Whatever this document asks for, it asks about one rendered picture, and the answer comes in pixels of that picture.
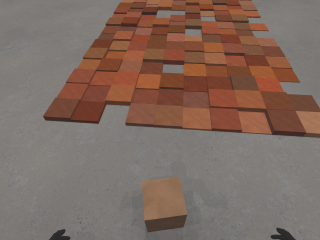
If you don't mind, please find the robot left hand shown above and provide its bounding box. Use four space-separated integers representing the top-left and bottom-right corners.
49 229 70 240

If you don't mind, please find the carton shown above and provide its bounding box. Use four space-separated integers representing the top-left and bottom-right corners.
142 176 188 232

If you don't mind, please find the robot right hand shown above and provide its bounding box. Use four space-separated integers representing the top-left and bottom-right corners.
270 227 296 240

